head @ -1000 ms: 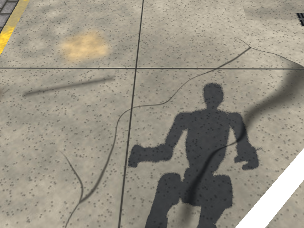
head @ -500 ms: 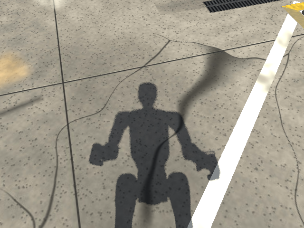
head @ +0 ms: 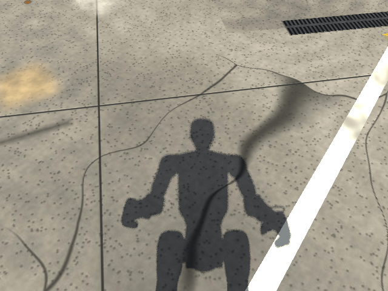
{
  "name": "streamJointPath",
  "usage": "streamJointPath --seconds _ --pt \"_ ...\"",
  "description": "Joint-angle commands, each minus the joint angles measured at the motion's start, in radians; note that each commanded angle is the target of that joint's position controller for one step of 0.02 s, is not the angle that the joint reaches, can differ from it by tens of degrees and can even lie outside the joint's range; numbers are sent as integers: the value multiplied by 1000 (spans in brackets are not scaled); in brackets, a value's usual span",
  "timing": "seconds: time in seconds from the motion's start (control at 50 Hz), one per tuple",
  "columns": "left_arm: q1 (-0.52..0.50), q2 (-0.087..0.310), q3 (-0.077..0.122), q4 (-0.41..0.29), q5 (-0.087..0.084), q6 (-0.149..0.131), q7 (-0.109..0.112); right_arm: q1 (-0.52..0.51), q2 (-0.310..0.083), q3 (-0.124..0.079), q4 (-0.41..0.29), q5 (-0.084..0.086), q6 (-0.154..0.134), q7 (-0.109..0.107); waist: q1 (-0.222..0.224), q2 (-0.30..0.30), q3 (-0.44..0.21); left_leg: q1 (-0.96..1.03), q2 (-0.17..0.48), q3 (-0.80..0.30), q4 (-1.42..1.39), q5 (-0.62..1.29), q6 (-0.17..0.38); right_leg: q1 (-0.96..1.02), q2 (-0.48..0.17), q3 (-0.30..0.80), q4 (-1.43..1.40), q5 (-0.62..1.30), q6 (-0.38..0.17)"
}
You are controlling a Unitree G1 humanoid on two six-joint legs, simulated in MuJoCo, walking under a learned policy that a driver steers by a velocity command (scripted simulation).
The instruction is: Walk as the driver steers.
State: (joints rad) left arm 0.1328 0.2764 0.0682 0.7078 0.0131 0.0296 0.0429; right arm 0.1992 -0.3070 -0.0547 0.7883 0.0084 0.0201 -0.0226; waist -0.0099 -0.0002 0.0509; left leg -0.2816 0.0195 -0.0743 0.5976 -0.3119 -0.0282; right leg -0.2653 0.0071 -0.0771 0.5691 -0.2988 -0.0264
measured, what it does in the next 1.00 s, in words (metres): walks ahead, turning left: left foot, then right foot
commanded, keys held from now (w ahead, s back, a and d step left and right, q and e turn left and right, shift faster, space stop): q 0.18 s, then w+q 0.10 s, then q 0.28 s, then no key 0.24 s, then e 0.20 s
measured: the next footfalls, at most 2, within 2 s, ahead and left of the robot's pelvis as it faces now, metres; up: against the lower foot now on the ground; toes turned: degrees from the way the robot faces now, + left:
left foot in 0.34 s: +0.02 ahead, +0.16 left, +0.00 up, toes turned +19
right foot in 0.80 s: +0.21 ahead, +0.00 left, +0.00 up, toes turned +26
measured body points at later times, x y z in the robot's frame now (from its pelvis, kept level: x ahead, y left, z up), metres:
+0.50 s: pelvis +0.01 +0.07 +0.01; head +0.04 +0.11 +0.46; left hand +0.08 +0.38 -0.10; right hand +0.21 -0.17 -0.07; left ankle -0.03 +0.14 -0.73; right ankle +0.05 -0.08 -0.64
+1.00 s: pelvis +0.09 +0.07 +0.00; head +0.12 +0.08 +0.45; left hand +0.15 +0.37 -0.10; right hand +0.32 -0.12 -0.11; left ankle -0.02 +0.15 -0.73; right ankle +0.17 -0.02 -0.73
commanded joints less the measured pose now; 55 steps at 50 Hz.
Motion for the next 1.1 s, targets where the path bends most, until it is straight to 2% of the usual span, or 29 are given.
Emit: streamJointPath --seconds 0.02,0.04,0.06,0.08,0.1,0.12,0.18,0.24,0.28,0.32,0.34,0.36,0.38,0.4,0.42,0.44,0.5,0.6,0.72,0.78,0.8,0.82,0.84,0.86,0.88,0.9,0.94,0.96,1.1 --pt "43 107 44 -63 0 -14 -1 -75 -135 -34 -104 6 -10 -11 39 49 -73 -175 64 -143 -68 125 90 151 -84 109 -93 56 -52" --pt "84 139 55 -51 3 -15 -2 -78 -106 -28 -117 11 -5 -12 46 -70 -82 -238 1 -40 79 58 39 188 -198 207 -189 86 -107" --pt "73 170 60 -52 8 -20 -4 -55 -88 -26 -130 9 1 -10 31 -218 -91 -284 -33 59 271 -167 2 189 -371 363 -270 204 -210" --pt "83 149 49 -63 16 -33 -2 -71 -124 -42 -140 1 8 -6 46 -190 -95 -338 14 25 496 -330 -19 182 -462 428 -291 343 -287" --pt "52 136 41 -72 17 -44 1 -58 -139 -56 -135 11 17 0 23 -103 -89 -345 31 -5 605 -320 -25 160 -457 383 -284 394 -291" --pt "-6 143 42 -80 8 -50 1 -38 -115 -54 -128 18 28 1 -7 -72 -70 -340 57 -12 583 -263 -30 140 -407 286 -281 373 -250" --pt "-23 169 51 -68 5 -45 8 -66 -67 -35 -144 12 40 16 12 -106 -66 -253 64 65 415 -142 -50 117 -309 89 -265 380 -192" --pt "38 202 63 -50 -17 -38 -1 -111 -56 -24 -186 21 37 47 53 -137 -110 -137 49 131 216 -138 -16 121 -314 46 -303 69 -179" --pt "39 219 67 -39 -34 -43 -16 -77 -79 -33 -182 22 34 56 29 -135 -106 -46 25 173 84 -99 26 88 -333 47 -305 -95 -160" --pt "20 180 56 -27 -40 -41 -26 23 -99 -51 -138 12 34 47 -22 -95 -94 121 -40 220 -93 -4 67 11 -295 -38 -154 -12 -95" --pt "43 124 40 -17 -29 -42 -34 115 -153 -76 -113 13 33 35 -47 25 -118 268 -5 112 -167 95 112 -87 -234 -121 84 15 -29" --pt "-21 52 14 -89 22 -46 -31 167 -295 -108 -135 8 22 14 -46 316 -110 422 277 -366 -219 336 264 -463 -86 -171 488 -348 84" --pt "-79 100 23 -119 6 -57 -25 145 -287 -95 -174 -24 -15 31 -81 215 -153 318 400 -571 -297 400 427 -532 -23 65 638 -422 98" --pt "-79 140 35 -117 -24 -55 -24 99 -233 -78 -177 -24 -39 38 -54 161 -106 303 364 -459 -301 427 410 -549 -50 113 671 -347 92" --pt "-60 156 40 -106 -23 -55 -22 61 -199 -69 -176 -6 -48 35 -24 151 -73 277 303 -347 -289 430 349 -544 -70 120 640 -246 79" --pt "-52 166 46 -89 -6 -56 -13 12 -173 -63 -185 8 -42 24 -6 103 -70 260 254 -289 -281 430 296 -528 -81 126 599 -159 78" --pt "-19 135 42 -72 3 -52 -14 -20 -158 -51 -204 -4 -30 -4 30 97 -109 205 195 -192 -269 661 265 -403 -48 120 532 3 97" --pt "-72 81 17 -73 -7 -47 -24 18 -169 -55 -193 8 -9 -23 -1 118 -117 213 161 -162 -233 627 240 -332 -16 120 274 86 119" --pt "-116 100 17 -83 -17 -57 -50 22 -160 -45 -179 0 5 -11 -34 140 -99 179 176 -220 -160 637 239 -201 -4 99 110 40 86" --pt "-67 98 21 -71 -13 -73 -56 -13 -135 -30 -176 10 2 -11 15 128 -97 154 139 -247 -103 555 195 -31 1 87 -147 223 33" --pt "-47 128 25 -75 5 -82 -51 5 -108 -21 -176 -4 -9 -11 18 84 -130 111 90 -229 -66 502 146 106 -67 157 -193 473 3" --pt "-15 192 31 -80 23 -84 -45 72 -62 -3 -179 -42 -22 -10 -24 -74 -234 41 6 -156 34 251 83 285 -221 303 -126 839 -79" --pt "-28 101 0 -51 27 -81 -49 126 -49 0 -151 -45 -21 -12 -56 -188 -258 27 -29 -112 60 -109 14 258 -315 420 -119 914 -229" --pt "-51 42 -19 -49 6 -80 -58 106 -86 -7 -143 -44 -12 -13 -49 -192 -218 28 -8 -82 48 -220 -17 206 -307 450 -151 808 -253" --pt "-67 53 -19 -40 -3 -77 -64 86 -93 -12 -137 -38 -7 -12 -46 -178 -191 31 -9 -63 4 -172 -25 184 -260 425 -154 697 -221" --pt "-88 87 -11 -43 -12 -72 -67 81 -83 -13 -122 -34 0 -12 -53 -157 -174 55 -13 -44 -65 -92 -25 156 -209 385 -141 600 -179" --pt "-110 165 14 -63 -30 -63 -64 52 -115 -23 -125 -30 10 -10 -39 -113 -123 97 -26 -14 -124 48 -7 60 -151 342 -126 447 -119" --pt "-107 185 20 -72 -32 -62 -64 54 -129 -29 -124 -27 9 -10 -27 -67 -114 86 -31 5 -90 71 11 51 -129 326 -116 414 -109" --pt "-78 157 28 -100 -37 -40 -53 74 -84 -45 -147 -23 8 -32 -20 -57 -187 114 -20 28 -15 199 43 -6 -102 391 -25 478 -139"
Over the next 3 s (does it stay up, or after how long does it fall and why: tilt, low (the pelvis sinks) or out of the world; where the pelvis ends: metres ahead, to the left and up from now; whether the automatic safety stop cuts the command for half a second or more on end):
stays up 0.79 0.10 -0.01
